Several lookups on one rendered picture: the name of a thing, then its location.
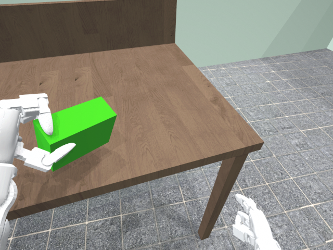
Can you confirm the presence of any table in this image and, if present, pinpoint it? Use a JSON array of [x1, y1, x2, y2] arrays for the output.
[[0, 0, 264, 240]]

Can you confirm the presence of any left robot hand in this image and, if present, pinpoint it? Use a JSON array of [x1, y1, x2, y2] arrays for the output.
[[0, 93, 76, 172]]

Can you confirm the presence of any sponge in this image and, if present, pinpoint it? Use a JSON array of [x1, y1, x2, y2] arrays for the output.
[[33, 97, 117, 172]]

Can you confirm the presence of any robot left forearm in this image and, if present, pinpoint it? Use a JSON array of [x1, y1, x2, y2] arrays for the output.
[[0, 163, 18, 250]]

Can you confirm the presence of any robot right forearm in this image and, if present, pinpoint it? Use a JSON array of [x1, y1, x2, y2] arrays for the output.
[[254, 236, 281, 250]]

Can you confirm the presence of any right robot hand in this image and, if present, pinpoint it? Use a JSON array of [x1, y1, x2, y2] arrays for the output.
[[233, 194, 273, 246]]

